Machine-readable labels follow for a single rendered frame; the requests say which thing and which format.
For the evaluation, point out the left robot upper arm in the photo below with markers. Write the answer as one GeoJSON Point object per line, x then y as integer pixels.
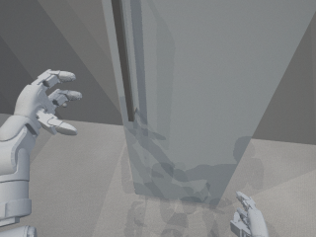
{"type": "Point", "coordinates": [23, 231]}

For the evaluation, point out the robot right hand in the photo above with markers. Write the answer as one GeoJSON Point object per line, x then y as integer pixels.
{"type": "Point", "coordinates": [253, 223]}

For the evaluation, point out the handle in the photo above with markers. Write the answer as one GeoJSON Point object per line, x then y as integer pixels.
{"type": "Point", "coordinates": [123, 58]}

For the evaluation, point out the robot left forearm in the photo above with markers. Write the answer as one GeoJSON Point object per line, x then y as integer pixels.
{"type": "Point", "coordinates": [18, 137]}

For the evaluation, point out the fridge door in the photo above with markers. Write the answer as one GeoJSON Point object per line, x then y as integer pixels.
{"type": "Point", "coordinates": [202, 75]}

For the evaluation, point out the robot left hand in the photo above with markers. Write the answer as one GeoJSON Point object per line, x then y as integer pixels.
{"type": "Point", "coordinates": [33, 99]}

